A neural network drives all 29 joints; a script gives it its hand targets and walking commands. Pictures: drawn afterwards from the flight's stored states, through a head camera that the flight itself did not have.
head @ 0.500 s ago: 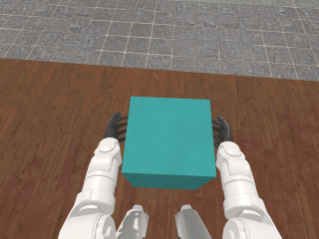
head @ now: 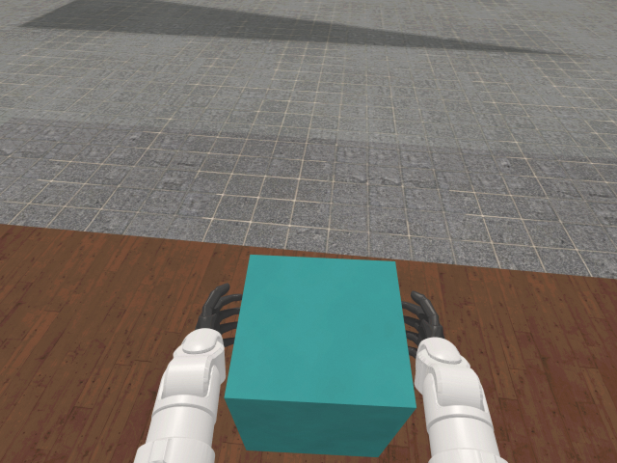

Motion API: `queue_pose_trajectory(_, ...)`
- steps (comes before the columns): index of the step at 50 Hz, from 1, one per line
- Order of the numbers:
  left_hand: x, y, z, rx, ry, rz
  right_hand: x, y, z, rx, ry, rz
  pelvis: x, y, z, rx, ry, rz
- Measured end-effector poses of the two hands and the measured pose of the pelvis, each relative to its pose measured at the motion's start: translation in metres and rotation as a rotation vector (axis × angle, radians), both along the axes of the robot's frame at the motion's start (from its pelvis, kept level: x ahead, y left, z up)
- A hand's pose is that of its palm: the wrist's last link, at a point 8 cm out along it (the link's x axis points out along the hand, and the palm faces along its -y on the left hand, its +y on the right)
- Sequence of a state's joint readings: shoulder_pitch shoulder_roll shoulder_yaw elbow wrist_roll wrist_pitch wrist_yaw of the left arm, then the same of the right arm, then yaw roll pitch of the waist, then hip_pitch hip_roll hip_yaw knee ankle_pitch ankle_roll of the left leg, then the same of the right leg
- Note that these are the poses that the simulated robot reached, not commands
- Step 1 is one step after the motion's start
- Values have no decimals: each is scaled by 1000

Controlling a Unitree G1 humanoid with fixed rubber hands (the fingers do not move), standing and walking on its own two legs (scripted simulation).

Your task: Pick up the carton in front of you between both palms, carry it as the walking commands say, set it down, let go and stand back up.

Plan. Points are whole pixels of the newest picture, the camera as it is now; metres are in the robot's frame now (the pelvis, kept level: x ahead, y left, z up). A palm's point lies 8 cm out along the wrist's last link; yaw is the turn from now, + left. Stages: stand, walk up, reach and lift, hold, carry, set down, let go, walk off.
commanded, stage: reach and lift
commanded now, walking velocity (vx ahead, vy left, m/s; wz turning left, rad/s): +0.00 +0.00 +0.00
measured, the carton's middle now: (317, 360) +0.29 +0.00 -0.06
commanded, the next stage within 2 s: hold in 1.04 s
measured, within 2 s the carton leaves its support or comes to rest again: neither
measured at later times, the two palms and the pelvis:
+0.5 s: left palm (207, 333) +0.28 +0.15 +0.03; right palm (434, 341) +0.28 -0.15 +0.03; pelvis -0.02 +0.00 +0.00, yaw +0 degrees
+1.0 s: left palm (205, 327) +0.28 +0.15 +0.04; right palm (434, 336) +0.28 -0.15 +0.04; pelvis +0.00 +0.00 +0.01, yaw +0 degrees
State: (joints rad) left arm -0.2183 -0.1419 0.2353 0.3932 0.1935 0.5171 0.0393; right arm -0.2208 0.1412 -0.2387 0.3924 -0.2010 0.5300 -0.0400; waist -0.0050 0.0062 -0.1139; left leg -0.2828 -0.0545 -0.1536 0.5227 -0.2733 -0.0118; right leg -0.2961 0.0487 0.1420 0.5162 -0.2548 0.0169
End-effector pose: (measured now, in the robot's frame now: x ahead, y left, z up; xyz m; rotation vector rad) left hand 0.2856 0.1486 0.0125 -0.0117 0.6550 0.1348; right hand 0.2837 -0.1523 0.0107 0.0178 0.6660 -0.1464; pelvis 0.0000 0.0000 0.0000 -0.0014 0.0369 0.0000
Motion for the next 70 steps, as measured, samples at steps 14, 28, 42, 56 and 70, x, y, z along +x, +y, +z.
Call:
queue_pose_trajectory(14,-10,-1,12,15,34,-14,-10,-1,12,-20,34,16,-21,0,2,0,-93,-4)
queue_pose_trajectory(28,-4,-1,21,17,21,-11,-3,-1,20,-17,20,18,-15,-1,5,2,-96,-3)
queue_pose_trajectory(42,-1,0,26,32,24,-26,-1,0,26,-36,23,29,-3,-1,9,0,-108,1)
queue_pose_trajectory(56,-5,1,36,30,6,-26,-5,1,37,-37,5,28,-3,0,10,0,-126,-2)
queue_pose_trajectory(70,-14,1,44,22,14,-16,-13,1,44,-27,13,26,-13,0,9,1,-160,-3)
